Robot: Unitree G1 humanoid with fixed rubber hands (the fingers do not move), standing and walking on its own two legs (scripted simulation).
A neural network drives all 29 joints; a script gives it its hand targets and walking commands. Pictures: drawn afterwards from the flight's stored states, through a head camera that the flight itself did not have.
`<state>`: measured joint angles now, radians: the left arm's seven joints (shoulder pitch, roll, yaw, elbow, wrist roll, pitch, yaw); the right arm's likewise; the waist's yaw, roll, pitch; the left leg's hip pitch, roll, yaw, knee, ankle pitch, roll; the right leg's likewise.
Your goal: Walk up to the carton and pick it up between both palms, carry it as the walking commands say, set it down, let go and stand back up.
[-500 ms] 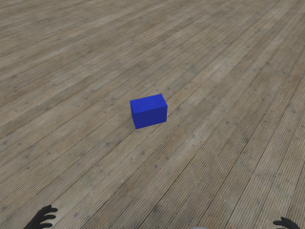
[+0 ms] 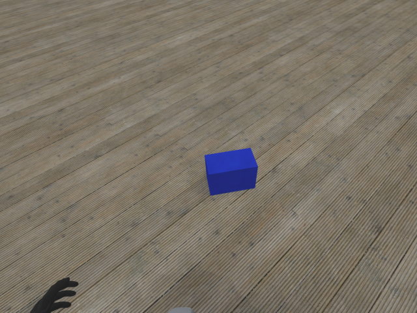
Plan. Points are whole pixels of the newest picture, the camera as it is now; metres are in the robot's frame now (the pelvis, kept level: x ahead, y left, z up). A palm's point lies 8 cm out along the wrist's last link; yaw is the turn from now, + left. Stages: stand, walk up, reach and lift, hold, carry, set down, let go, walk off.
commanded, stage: walk up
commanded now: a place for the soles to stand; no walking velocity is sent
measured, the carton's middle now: (230, 171) +0.96 -0.02 -0.66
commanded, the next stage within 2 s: none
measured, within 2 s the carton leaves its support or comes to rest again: neither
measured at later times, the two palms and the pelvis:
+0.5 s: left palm (84, 254) +0.25 +0.31 -0.06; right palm out of the picture +0.18 -0.35 -0.08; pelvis +0.12 -0.02 -0.01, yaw +2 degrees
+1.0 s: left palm (104, 217) +0.34 +0.30 -0.07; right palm (395, 233) +0.31 -0.36 -0.06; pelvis +0.24 -0.02 +0.00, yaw +3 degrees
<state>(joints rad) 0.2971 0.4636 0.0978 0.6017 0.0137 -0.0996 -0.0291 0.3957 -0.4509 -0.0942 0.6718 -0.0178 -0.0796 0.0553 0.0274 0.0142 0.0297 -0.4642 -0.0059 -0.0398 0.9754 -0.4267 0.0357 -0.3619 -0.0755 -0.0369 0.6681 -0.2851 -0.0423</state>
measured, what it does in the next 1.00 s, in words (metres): walks ahead: left foot, then right foot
